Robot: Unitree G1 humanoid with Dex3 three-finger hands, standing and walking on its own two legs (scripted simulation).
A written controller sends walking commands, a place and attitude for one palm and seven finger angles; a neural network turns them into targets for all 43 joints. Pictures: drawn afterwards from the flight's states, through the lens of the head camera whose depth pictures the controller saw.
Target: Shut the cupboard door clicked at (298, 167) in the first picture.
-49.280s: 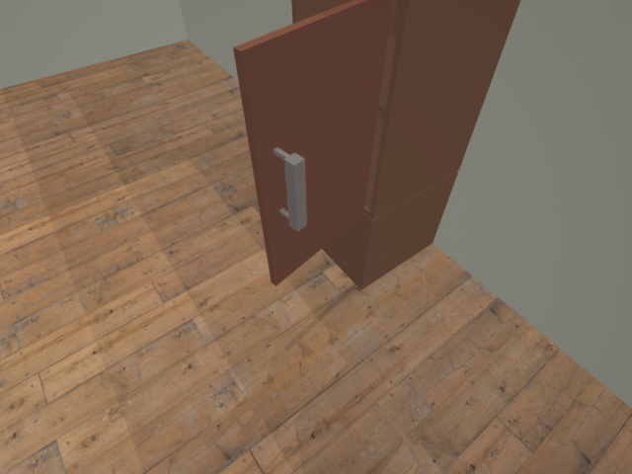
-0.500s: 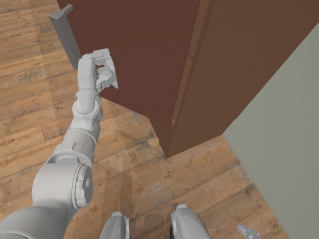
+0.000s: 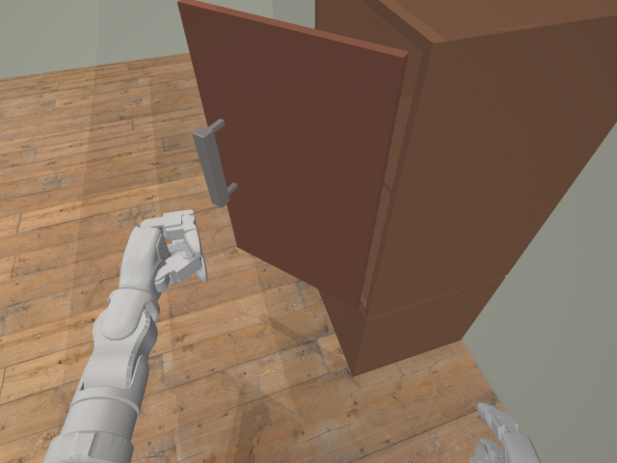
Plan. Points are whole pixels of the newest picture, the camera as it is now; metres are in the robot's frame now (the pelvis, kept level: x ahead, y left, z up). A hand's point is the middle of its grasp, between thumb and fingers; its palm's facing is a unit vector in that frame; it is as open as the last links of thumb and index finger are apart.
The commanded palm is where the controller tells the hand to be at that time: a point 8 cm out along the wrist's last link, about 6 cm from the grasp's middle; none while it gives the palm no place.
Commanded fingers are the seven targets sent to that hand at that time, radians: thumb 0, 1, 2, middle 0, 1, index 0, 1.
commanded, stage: draw the hand back to the body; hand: left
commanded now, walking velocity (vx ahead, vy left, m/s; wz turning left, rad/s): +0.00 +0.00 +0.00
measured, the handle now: (219, 164) +0.64 +0.19 +0.01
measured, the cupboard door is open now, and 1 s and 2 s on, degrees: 41 41 41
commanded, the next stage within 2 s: step back with the hand held close in 1.02 s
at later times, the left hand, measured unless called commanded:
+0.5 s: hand (42, 298) +0.24 +0.26 +0.17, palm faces +0.39 -0.85 -0.36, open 5.0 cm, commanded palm +0.19 +0.29 +0.19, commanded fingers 0.00 0.90 0.90 -0.37 -0.48 -0.37 -0.48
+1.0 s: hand (3, 320) +0.21 +0.26 +0.19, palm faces +0.47 -0.78 -0.41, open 7.4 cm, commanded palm +0.16 +0.30 +0.21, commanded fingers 0.00 0.90 0.90 -0.20 -0.30 -0.20 -0.30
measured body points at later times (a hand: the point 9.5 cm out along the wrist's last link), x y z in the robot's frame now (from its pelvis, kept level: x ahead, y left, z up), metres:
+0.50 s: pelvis +0.03 +0.01 +0.03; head +0.01 -0.01 +0.48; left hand +0.22 +0.30 +0.19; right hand +0.22 -0.19 -0.05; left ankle +0.00 +0.14 -0.71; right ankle +0.01 -0.13 -0.71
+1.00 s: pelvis +0.03 +0.00 +0.03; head +0.00 -0.03 +0.48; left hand +0.18 +0.30 +0.21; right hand +0.21 -0.22 -0.05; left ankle +0.00 +0.14 -0.71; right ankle +0.01 -0.13 -0.71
